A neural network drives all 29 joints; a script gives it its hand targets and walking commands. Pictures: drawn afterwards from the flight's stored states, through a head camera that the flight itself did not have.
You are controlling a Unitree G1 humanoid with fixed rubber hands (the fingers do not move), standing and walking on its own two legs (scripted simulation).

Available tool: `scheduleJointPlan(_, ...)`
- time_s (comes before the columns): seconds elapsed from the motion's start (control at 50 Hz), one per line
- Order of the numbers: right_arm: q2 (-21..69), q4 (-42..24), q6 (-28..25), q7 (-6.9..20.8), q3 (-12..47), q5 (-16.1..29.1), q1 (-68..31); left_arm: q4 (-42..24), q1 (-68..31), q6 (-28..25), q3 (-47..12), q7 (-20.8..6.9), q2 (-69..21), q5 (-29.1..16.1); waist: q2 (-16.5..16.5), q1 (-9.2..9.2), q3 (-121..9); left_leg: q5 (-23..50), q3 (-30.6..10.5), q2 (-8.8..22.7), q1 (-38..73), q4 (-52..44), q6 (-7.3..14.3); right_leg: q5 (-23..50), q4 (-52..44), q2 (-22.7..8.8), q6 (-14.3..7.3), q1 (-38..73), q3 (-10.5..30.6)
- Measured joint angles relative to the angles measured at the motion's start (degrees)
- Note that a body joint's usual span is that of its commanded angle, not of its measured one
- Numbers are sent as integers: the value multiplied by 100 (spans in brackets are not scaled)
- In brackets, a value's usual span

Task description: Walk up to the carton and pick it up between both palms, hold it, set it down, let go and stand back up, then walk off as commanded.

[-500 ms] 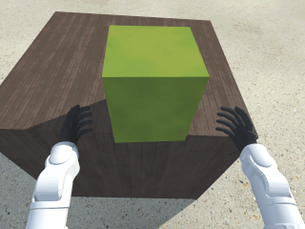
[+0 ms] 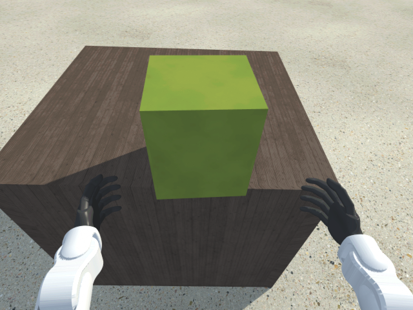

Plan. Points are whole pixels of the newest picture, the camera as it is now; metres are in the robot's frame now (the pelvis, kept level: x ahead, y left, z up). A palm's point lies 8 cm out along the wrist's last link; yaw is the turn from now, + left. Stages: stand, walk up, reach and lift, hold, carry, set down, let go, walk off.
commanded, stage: set down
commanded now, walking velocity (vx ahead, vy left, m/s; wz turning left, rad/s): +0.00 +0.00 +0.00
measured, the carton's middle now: (200, 129) +0.46 +0.05 +0.11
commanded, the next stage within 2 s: let go in 1.48 s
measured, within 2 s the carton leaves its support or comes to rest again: neither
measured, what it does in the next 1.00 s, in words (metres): stands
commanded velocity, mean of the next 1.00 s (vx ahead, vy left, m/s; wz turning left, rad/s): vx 0.00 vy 0.00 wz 0.00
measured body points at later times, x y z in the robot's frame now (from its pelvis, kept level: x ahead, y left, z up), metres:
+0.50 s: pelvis -0.01 +0.01 +0.00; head -0.03 +0.03 +0.45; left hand +0.21 +0.24 +0.05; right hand +0.22 -0.20 +0.07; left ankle +0.03 +0.15 -0.75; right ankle +0.03 -0.09 -0.75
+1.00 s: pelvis +0.03 +0.03 +0.00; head +0.04 +0.04 +0.45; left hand +0.22 +0.25 +0.00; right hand +0.23 -0.20 +0.01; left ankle +0.03 +0.15 -0.75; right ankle +0.03 -0.09 -0.75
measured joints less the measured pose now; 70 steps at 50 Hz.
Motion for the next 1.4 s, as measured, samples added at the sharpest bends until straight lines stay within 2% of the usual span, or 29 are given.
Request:
scheduleJointPlan(0.16,147,-267,186,23,-169,-133,266,-214,223,49,-128,74,38,-119,45,63,-57,87,-7,-12,56,-56,-13,37,36,-5,-12,12,10)
scheduleJointPlan(0.38,245,-424,240,-12,-172,-252,712,-187,458,49,-119,-8,112,-101,-55,-7,35,104,-72,-74,30,9,28,43,82,-58,18,16,-19)
scheduleJointPlan(0.5,375,-275,200,54,-152,-348,721,-113,514,46,-251,-25,183,-34,-169,-37,127,55,-47,-139,-41,105,104,42,107,-120,88,-30,20)
scheduleJointPlan(0.62,346,-28,82,313,-240,-414,726,-248,725,-14,-504,164,149,202,-187,-33,222,-41,22,-184,-86,193,206,67,27,-159,177,-22,105)
scheduleJointPlan(0.7,153,316,-56,562,-314,-488,718,-31,964,-189,-710,205,-57,497,-28,-139,222,-124,-5,-168,-57,227,254,146,-228,-136,245,150,109)
scheduleJointPlan(0.78,101,550,-250,667,-411,-623,854,215,1118,-391,-856,192,-127,354,27,-144,113,-178,27,-189,13,157,265,72,-246,-153,262,181,151)
scheduleJointPlan(0.9,171,840,-461,610,-242,-722,1136,654,1057,-710,-739,69,-30,351,22,0,92,-240,85,-157,180,9,229,-14,-314,-117,235,285,212)
scheduleJointPlan(1.04,403,541,-785,422,13,-748,1591,616,1477,-1052,-587,-205,256,200,8,-45,164,-334,-21,-106,240,-32,179,-45,-535,-71,200,461,109)
scheduleJointPlan(1.14,497,559,-1032,293,79,-864,1760,753,1739,-1347,-534,-398,322,219,0,-57,217,-380,-72,-86,291,-55,172,-18,-721,-53,197,602,64)
scheduleJointPlan(1.4,777,1639,-1553,273,88,-1367,1666,1708,1697,-1862,-659,-474,368,384,33,-16,292,-466,-71,-105,213,64,223,-2,-786,-71,241,607,75)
